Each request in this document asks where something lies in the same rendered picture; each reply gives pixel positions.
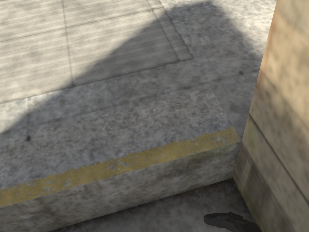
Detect robot right hand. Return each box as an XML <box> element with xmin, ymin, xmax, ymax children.
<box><xmin>204</xmin><ymin>212</ymin><xmax>263</xmax><ymax>232</ymax></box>

